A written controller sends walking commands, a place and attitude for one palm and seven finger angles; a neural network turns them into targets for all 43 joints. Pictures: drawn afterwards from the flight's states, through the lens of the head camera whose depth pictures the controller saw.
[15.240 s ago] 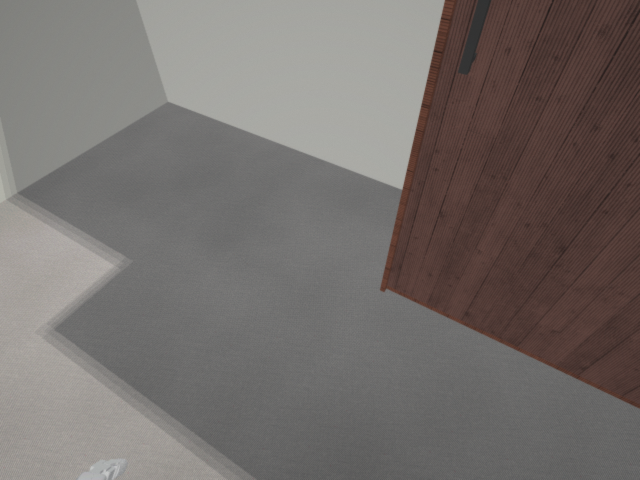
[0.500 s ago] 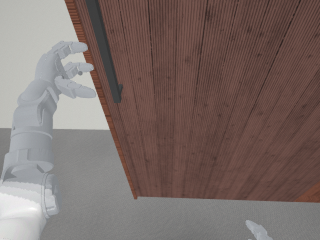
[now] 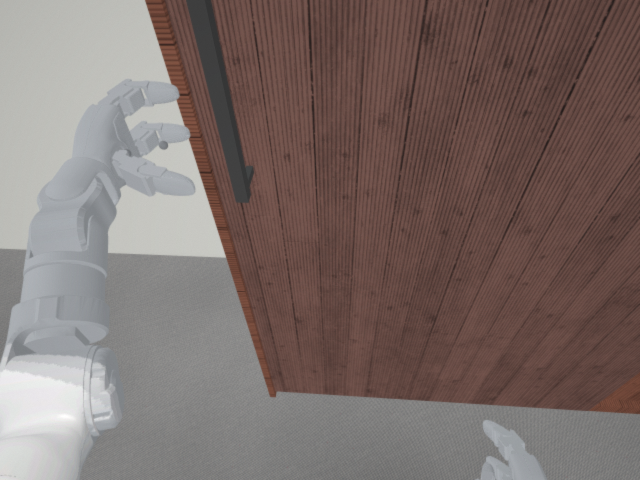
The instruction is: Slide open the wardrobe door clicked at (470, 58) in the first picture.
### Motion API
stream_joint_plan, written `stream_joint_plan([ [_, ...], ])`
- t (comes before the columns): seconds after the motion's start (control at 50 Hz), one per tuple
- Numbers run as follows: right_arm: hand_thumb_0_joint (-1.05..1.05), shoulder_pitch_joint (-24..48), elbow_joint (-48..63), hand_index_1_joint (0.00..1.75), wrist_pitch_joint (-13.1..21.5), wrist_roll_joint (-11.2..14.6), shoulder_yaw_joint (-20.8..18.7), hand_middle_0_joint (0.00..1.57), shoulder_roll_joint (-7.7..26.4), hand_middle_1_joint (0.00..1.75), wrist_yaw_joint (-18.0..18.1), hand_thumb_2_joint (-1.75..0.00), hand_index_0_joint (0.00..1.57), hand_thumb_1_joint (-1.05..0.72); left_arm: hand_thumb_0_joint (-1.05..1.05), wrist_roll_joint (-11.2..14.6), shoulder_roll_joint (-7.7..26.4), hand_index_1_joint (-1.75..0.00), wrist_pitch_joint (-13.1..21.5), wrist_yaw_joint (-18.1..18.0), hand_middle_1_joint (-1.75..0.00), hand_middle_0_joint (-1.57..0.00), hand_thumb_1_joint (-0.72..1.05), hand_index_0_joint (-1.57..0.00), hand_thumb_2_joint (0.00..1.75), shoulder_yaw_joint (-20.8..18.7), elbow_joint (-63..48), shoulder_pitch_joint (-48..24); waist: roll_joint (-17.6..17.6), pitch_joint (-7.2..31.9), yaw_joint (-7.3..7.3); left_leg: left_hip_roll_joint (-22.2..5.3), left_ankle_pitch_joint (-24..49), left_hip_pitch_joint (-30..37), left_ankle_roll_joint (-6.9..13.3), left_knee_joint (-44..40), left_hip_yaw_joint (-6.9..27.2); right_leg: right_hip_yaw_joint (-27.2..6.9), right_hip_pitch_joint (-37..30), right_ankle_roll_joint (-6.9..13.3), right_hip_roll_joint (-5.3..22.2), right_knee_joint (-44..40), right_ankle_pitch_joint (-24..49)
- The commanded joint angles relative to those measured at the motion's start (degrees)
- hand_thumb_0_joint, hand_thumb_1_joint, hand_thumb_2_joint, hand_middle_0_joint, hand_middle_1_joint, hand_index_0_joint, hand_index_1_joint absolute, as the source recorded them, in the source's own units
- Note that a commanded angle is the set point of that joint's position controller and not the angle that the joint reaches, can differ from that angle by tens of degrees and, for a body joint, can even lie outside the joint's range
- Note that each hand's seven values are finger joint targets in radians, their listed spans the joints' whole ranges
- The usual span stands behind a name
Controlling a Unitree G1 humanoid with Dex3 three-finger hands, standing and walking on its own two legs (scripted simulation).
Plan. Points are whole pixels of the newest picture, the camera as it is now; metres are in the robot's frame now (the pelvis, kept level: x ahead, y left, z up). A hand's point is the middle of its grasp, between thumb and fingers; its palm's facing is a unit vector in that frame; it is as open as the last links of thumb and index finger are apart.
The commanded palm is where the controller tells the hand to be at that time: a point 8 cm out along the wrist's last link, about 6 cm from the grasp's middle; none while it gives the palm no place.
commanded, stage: move the hooked fingers beside the handle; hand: left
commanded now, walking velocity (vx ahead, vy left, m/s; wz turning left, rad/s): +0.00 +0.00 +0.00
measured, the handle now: (228, 101) +0.48 +0.14 +0.25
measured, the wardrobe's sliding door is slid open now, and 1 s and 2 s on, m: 0.00 0.00 0.00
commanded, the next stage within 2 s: feel for the door with the fingertips in 0.02 s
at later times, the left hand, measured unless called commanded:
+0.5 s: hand (198, 144) +0.42 +0.17 +0.23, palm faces -0.02 -1.00 -0.02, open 14.0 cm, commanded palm +0.40 +0.22 +0.23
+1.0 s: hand (201, 133) +0.44 +0.16 +0.24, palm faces +0.01 -1.00 -0.02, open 13.9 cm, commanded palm +0.42 +0.22 +0.23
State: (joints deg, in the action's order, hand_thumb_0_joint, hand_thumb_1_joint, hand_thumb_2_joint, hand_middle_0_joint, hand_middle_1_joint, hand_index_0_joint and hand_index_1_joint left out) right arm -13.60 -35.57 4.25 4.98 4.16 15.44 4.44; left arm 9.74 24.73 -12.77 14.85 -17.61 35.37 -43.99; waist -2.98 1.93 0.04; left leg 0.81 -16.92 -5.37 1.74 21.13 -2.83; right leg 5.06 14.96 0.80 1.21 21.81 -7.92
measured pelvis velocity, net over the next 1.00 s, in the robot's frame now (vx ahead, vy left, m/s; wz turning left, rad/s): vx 0.00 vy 0.00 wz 0.00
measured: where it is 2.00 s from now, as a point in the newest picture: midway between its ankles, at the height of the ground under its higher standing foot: outside the picture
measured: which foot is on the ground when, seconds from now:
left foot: down 0.00-1.00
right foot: down 0.00-1.00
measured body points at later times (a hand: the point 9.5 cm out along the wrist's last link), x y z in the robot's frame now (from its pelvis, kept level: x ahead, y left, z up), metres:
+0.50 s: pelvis +0.00 +0.00 +0.00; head +0.00 -0.02 +0.45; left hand +0.42 +0.22 +0.23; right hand +0.15 -0.23 -0.10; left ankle -0.06 +0.09 -0.74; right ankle +0.04 -0.11 -0.74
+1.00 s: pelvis +0.00 +0.00 +0.00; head +0.00 -0.02 +0.45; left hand +0.43 +0.22 +0.24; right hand +0.13 -0.25 -0.11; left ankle -0.06 +0.09 -0.74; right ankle +0.04 -0.11 -0.74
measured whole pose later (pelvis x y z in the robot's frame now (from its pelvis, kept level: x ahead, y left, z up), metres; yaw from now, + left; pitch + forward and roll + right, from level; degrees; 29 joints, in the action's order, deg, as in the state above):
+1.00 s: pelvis +0.00 +0.00 +0.00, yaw +0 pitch +2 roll +0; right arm -14.9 -38.1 3.4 4.4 3.3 15.6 4.4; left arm 9.1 20.8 -12.2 10.2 -14.9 40.4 -49.8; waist -2.9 2.2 0.6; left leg 0.8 -16.6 -6.1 1.7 21.0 -2.8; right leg 5.0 15.7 0.9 1.2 21.7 -7.6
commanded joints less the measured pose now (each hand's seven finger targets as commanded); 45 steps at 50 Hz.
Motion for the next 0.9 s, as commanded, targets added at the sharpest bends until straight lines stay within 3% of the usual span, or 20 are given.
stream_joint_plan([
  [0.0, 0.00, 4.0, 7.7, 0.30, 2.9, 0.2, -2.6, 0.20, 7.1, 0.30, 0.5, -0.90, 0.20, -0.90, 0.00, 2.1, 13.7, -1.20, 4.0, 1.3, -1.20, -0.30, -0.50, -0.30, 0.30, -2.3, -13.9, -28.5, 0.4, 18.3, 0.19, -0.9, 21.8, -1.3, -0.8, -2.0, 2.9, -3.1, -14.5, 1.9, 0.1, 0.6, 17.3],
  [0.04, 0.00, 3.8, 7.5, 0.30, 2.8, 0.3, -2.8, 0.20, 7.6, 0.30, 0.6, -0.90, 0.20, -0.90, 0.00, 2.0, 14.2, -1.20, 3.2, 1.3, -1.20, -0.30, -0.50, -0.30, 0.30, -2.5, -11.8, -27.1, 2.5, 16.6, 0.11, -1.0, 20.2, -2.2, -0.7, -2.3, 3.1, -2.7, -13.7, 1.8, 0.0, 0.2, 15.4],
  [0.08, 0.00, 3.9, 7.1, 0.30, 2.9, 0.4, -2.7, 0.20, 7.4, 0.30, 0.7, -0.90, 0.20, -0.90, 0.00, 2.0, 13.3, -1.20, 2.6, 1.3, -1.20, -0.30, -0.50, -0.30, 0.30, -1.6, -10.9, -27.9, 1.8, 14.9, 0.55, -1.0, 18.2, -2.8, -0.6, -2.5, 3.2, -2.8, -12.1, 1.8, 0.0, -0.1, 13.5],
  [0.1, 0.00, 3.8, 7.0, 0.30, 3.1, 0.4, -2.7, 0.20, 7.5, 0.30, 0.7, -0.90, 0.20, -0.90, 0.00, 2.2, 12.3, -1.20, 2.7, 1.2, -1.20, -0.30, -0.50, -0.30, 0.30, -0.7, -11.4, -29.3, 1.7, 15.0, 1.06, -1.0, 17.6, -2.6, -0.6, -2.5, 3.3, -2.8, -11.5, 1.8, 0.0, -0.3, 12.9],
  [0.14, 0.00, 3.8, 7.4, 0.30, 3.3, 0.2, -3.0, 0.20, 7.5, 0.30, 0.7, -0.90, 0.20, -0.90, 0.00, 2.1, 12.5, -1.20, 3.7, 0.9, -1.20, -0.30, -0.50, -0.30, 0.30, -0.6, -14.8, -30.4, 0.7, 17.9, 0.67, -1.0, 20.1, -0.7, -0.8, -2.0, 3.5, -2.7, -12.5, 2.0, -0.1, 0.2, 13.8],
  [0.16, 0.00, 4.2, 7.6, 0.30, 3.6, 0.2, -2.8, 0.20, 7.1, 0.30, 0.6, -0.90, 0.20, -0.90, 0.00, 2.6, 10.8, -1.20, 3.8, 0.9, -1.20, -0.30, -0.50, -0.30, 0.30, 0.3, -15.5, -30.7, -0.5, 18.5, 0.65, -0.9, 20.6, -0.5, -0.9, -1.8, 3.6, -2.8, -12.8, 2.0, 0.0, 0.4, 14.5],
  [0.2, 0.00, 3.8, 6.8, 0.30, 3.7, 0.1, -2.8, 0.20, 7.1, 0.30, 0.6, -0.90, 0.20, -0.90, 0.00, 2.9, 9.7, -1.20, 3.8, 0.4, -1.20, -0.30, -0.50, -0.30, 0.30, 0.8, -14.2, -31.3, 1.1, 17.4, 1.06, -1.0, 20.4, -0.8, -1.0, -1.9, 3.8, -2.5, -12.1, 2.0, -0.3, 0.3, 14.2],
  [0.24, 0.00, 3.8, 6.6, 0.30, 3.7, 0.0, -2.9, 0.20, 7.3, 0.30, 0.5, -0.90, 0.20, -0.90, 0.00, 2.6, 10.7, -1.20, 3.7, -0.3, -1.20, -0.30, -0.50, -0.30, 0.30, -0.4, -14.0, -29.5, 1.7, 17.7, 0.19, -1.0, 20.7, -0.9, -1.2, -2.1, 3.8, -2.4, -12.4, 2.0, -0.3, 0.3, 13.8],
  [0.38, 0.00, 4.9, 6.8, 0.30, 3.0, -0.3, -2.9, 0.20, 6.4, 0.30, -0.1, -0.90, 0.20, -0.90, 0.00, 1.5, 7.1, -1.20, 2.6, -3.8, -1.20, -0.30, -0.50, -0.30, 0.30, 1.0, -17.7, -29.8, 0.9, 18.2, -0.14, -1.2, 23.2, -0.5, -1.6, -2.1, 3.6, -2.4, -13.2, 2.0, -0.2, 0.9, 15.6],
  [0.42, 0.00, 4.8, 6.5, 0.30, 2.6, -0.3, -2.8, 0.20, 6.3, 0.30, -0.1, -0.90, 0.20, -0.90, 0.00, 1.6, 7.1, -1.20, 1.8, -4.5, -1.20, -0.30, -0.50, -0.30, 0.30, 0.2, -16.0, -28.5, 3.2, 17.4, -0.23, -1.2, 22.1, -1.5, -1.5, -2.2, 3.4, -2.4, -13.4, 1.9, -0.3, 0.9, 15.4],
  [0.44, 0.00, 5.0, 6.7, 0.30, 2.3, -0.5, -2.9, 0.20, 6.5, 0.30, -0.1, -0.90, 0.20, -0.90, 0.00, 1.4, 8.1, -1.20, 1.8, -4.9, -1.20, -0.30, -0.50, -0.30, 0.30, -0.8, -16.5, -27.5, 3.5, 17.4, -0.78, -1.3, 22.4, -1.7, -1.4, -2.4, 3.4, -2.4, -13.9, 1.9, -0.3, 0.8, 15.5],
  [0.48, 0.00, 5.4, 7.0, 0.30, 2.1, -0.5, -2.8, 0.20, 6.1, 0.30, -0.1, -0.90, 0.20, -0.90, 0.00, 1.2, 7.1, -1.20, 1.7, -5.3, -1.20, -0.30, -0.50, -0.30, 0.30, 0.2, -18.5, -29.0, 2.8, 18.4, -0.49, -1.1, 22.6, -1.4, -1.1, -2.2, 3.0, -2.8, -14.7, 1.8, -0.1, 1.1, 16.7],
  [0.54, 0.00, 5.2, 6.9, 0.30, 1.3, -0.7, -2.9, 0.20, 6.4, 0.30, 0.2, -0.90, 0.20, -0.90, 0.00, 0.3, 11.6, -1.20, 1.4, -6.2, -1.20, -0.30, -0.50, -0.30, 0.30, -3.3, -16.2, -27.7, 5.3, 17.7, -1.04, -1.1, 20.8, -2.9, -0.7, -2.7, 2.6, -3.0, -15.9, 1.6, -0.1, 0.6, 16.1],
  [0.6, 0.00, 5.3, 7.0, 0.30, 1.3, -0.4, -2.5, 0.20, 5.8, 0.30, 0.4, -0.90, 0.20, -0.90, 0.00, -0.1, 7.2, -1.20, 1.6, -5.7, -1.20, -0.30, -0.50, -0.30, 0.30, 1.4, -17.1, -31.9, 1.1, 17.2, 0.41, -1.1, 21.1, -1.6, -0.9, -2.4, 2.6, -3.1, -14.2, 1.8, 0.0, 0.6, 16.1],
  [0.64, 0.00, 4.9, 7.0, 0.30, 1.4, -0.4, -2.8, 0.20, 6.0, 0.30, 0.6, -0.90, 0.20, -0.90, 0.00, 0.2, 7.3, -1.20, 1.9, -5.2, -1.20, -0.30, -0.50, -0.30, 0.30, 1.5, -16.1, -32.2, 1.8, 18.1, 0.44, -1.2, 21.9, -0.7, -1.1, -2.2, 2.9, -2.9, -14.3, 1.8, -0.2, 0.5, 16.2],
  [0.68, 0.00, 4.4, 6.3, 0.30, 1.8, -0.3, -2.6, 0.20, 6.0, 0.30, 0.9, -0.90, 0.20, -0.90, 0.00, 0.7, 4.6, -1.20, 1.8, -4.7, -1.20, -0.30, -0.50, -0.30, 0.30, 3.8, -13.9, -35.0, 2.2, 16.9, 1.61, -1.1, 21.0, -0.6, -1.0, -2.0, 3.1, -2.8, -12.6, 1.7, -0.2, 0.4, 15.6],
  [0.74, 0.00, 3.5, 5.4, 0.30, 1.7, -0.5, -2.9, 0.20, 6.6, 0.30, 1.0, -0.90, 0.20, -0.90, 0.00, 0.5, 8.7, -1.20, 2.0, -5.0, -1.20, -0.30, -0.50, -0.30, 0.30, 0.4, -9.6, -34.0, 3.5, 17.1, 1.00, -0.9, 20.0, -1.6, -0.9, -2.2, 3.1, -2.8, -13.0, 1.7, -0.2, 0.1, 14.9],
  [0.76, 0.00, 3.5, 5.5, 0.30, 1.9, -0.5, -2.7, 0.20, 6.4, 0.30, 0.9, -0.90, 0.20, -0.90, 0.00, 0.5, 6.7, -1.20, 2.4, -5.0, -1.20, -0.30, -0.50, -0.30, 0.30, 2.4, -10.5, -36.0, 2.1, 17.3, 1.37, -0.8, 19.9, -1.7, -0.9, -2.3, 3.1, -2.9, -13.0, 1.7, 0.0, 0.3, 15.1],
  [0.8, 0.00, 3.1, 5.3, 0.30, 2.1, -0.5, -2.9, 0.20, 6.3, 0.30, 0.7, -0.90, 0.20, -0.90, 0.00, 0.3, 6.0, -1.20, 3.2, -5.1, -1.20, -0.30, -0.50, -0.30, 0.30, 2.7, -9.8, -36.1, 2.4, 18.1, 1.34, -0.9, 21.3, -1.1, -1.0, -1.9, 3.1, -2.9, -12.9, 1.8, -0.1, 0.5, 16.1],
  [0.88, 0.00, 2.3, 5.1, 0.30, 1.9, -0.6, -3.0, 0.20, 6.8, 0.30, 0.6, -0.90, 0.20, -0.90, 0.00, 0.3, 8.7, -1.20, 4.1, -5.1, -1.20, -0.30, -0.50, -0.30, 0.30, 0.3, -7.2, -35.6, 3.8, 17.8, 0.84, -0.8, 20.4, -3.1, -0.7, -2.3, 3.0, -3.0, -14.2, 1.8, 0.0, 0.6, 16.5],
])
